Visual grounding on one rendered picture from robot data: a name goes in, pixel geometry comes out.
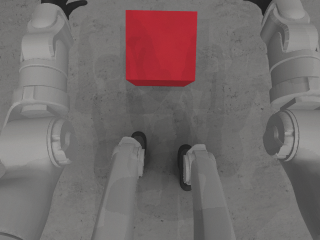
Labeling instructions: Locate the right robot forearm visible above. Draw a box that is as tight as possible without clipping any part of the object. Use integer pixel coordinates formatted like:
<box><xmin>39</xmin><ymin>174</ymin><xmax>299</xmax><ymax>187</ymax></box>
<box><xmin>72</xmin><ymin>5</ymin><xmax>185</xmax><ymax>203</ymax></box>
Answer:
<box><xmin>260</xmin><ymin>0</ymin><xmax>320</xmax><ymax>110</ymax></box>

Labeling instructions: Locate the left robot upper arm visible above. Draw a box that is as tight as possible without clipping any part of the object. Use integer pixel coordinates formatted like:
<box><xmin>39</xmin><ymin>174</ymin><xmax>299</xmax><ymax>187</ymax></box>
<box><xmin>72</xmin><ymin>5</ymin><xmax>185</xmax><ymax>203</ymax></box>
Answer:
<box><xmin>0</xmin><ymin>116</ymin><xmax>79</xmax><ymax>240</ymax></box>

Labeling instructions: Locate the robot left hand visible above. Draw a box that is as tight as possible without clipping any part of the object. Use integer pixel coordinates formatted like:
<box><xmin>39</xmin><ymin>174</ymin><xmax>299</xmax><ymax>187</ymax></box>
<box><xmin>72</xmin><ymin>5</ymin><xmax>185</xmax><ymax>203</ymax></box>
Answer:
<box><xmin>41</xmin><ymin>0</ymin><xmax>88</xmax><ymax>20</ymax></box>

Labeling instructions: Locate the left robot forearm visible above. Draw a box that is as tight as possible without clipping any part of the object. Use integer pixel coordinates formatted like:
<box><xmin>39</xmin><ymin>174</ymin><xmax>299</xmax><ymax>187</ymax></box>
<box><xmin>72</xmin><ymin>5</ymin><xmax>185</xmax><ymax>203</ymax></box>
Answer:
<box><xmin>0</xmin><ymin>3</ymin><xmax>74</xmax><ymax>165</ymax></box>

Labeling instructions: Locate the left robot foot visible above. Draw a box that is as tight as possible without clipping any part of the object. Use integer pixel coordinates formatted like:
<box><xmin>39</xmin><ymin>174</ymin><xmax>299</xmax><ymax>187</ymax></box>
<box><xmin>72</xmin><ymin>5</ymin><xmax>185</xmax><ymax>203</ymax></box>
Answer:
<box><xmin>131</xmin><ymin>131</ymin><xmax>147</xmax><ymax>177</ymax></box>

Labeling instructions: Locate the left robot shin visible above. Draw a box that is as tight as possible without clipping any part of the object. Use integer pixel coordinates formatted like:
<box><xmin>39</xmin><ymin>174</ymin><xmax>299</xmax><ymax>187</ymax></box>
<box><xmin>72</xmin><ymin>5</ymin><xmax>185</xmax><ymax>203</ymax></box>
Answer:
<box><xmin>111</xmin><ymin>137</ymin><xmax>141</xmax><ymax>160</ymax></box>

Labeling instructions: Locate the carton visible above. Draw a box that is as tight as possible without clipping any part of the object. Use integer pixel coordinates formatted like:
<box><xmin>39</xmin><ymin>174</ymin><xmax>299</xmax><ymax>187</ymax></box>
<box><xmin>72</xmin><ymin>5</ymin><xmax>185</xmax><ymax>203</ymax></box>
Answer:
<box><xmin>125</xmin><ymin>10</ymin><xmax>198</xmax><ymax>87</ymax></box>

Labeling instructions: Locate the right robot upper arm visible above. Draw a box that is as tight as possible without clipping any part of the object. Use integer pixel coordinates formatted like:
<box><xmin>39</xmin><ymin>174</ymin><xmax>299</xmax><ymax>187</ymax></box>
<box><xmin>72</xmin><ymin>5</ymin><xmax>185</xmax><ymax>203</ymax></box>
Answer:
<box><xmin>263</xmin><ymin>109</ymin><xmax>320</xmax><ymax>240</ymax></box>

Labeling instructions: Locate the robot right hand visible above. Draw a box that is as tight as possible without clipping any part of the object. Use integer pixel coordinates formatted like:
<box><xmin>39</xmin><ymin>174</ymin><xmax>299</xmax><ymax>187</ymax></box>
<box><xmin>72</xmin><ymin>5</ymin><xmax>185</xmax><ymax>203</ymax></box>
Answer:
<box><xmin>243</xmin><ymin>0</ymin><xmax>272</xmax><ymax>16</ymax></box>

